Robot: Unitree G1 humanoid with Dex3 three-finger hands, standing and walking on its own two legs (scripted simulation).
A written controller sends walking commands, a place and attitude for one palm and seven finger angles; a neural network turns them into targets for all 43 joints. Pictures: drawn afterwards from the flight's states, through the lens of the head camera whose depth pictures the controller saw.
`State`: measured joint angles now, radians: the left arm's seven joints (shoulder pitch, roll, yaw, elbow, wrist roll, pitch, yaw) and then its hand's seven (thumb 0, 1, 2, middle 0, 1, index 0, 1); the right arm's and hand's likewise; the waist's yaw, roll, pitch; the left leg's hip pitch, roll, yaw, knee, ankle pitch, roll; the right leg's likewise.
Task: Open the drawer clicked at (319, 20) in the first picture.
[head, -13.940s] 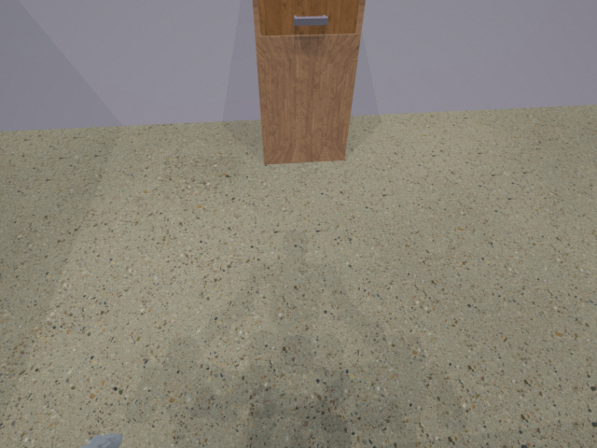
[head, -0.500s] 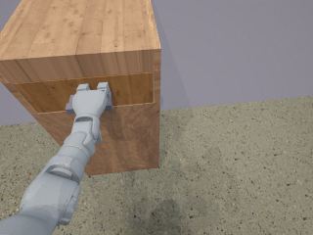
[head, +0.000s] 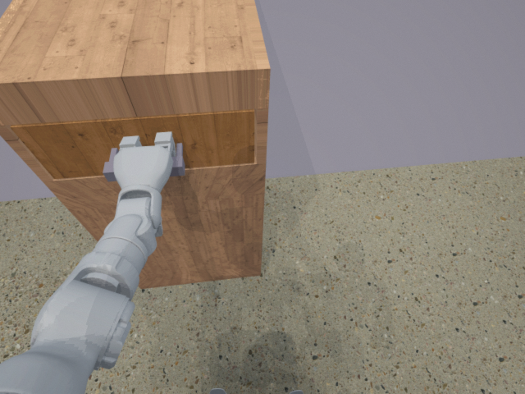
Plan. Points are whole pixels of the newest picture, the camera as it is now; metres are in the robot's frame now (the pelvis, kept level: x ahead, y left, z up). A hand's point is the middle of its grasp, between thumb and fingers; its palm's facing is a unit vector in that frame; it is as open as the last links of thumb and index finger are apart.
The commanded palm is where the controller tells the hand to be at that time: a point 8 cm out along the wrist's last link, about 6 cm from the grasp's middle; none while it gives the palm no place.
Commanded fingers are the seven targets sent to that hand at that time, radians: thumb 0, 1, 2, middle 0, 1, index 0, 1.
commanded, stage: lower the fingers behind the handle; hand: left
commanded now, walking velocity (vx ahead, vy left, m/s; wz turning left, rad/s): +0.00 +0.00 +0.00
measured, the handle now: (146, 159) +0.52 +0.19 +0.02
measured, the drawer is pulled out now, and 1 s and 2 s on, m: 0.00 0.00 0.02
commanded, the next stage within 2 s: close the thumb around the handle in 0.40 s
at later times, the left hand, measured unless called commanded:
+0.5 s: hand (155, 190) +0.46 +0.17 +0.00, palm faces -0.04 -0.01 -1.00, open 13.9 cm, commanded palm +0.44 +0.17 +0.05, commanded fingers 0.00 -0.44 0.32 -0.30 -1.21 -0.30 -1.21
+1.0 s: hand (155, 190) +0.46 +0.17 +0.00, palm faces -0.04 -0.02 -1.00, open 7.7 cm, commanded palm +0.44 +0.17 +0.05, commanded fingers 0.00 0.90 0.90 -0.40 -1.35 -0.40 -1.35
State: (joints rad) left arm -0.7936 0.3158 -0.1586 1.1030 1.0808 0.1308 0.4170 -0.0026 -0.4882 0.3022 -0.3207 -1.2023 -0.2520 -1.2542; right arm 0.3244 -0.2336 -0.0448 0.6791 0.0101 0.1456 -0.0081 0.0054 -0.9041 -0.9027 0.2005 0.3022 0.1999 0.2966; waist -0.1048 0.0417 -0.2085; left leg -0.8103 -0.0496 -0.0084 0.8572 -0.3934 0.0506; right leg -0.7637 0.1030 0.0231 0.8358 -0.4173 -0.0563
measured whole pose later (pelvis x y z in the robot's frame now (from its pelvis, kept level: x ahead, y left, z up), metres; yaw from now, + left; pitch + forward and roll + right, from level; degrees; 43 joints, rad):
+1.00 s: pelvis +0.01 +0.01 +0.00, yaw +0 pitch +20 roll -1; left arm -0.75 0.28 -0.17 1.06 1.06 0.14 0.44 0.00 0.42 0.70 -0.35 -1.30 -0.34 -1.26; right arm 0.30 -0.22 -0.06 0.70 -0.01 0.15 0.00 0.00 -0.90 -0.90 0.20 0.30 0.20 0.30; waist -0.09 0.06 -0.21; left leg -0.81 -0.05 0.00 0.88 -0.42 0.06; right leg -0.76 0.10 0.03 0.85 -0.44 -0.05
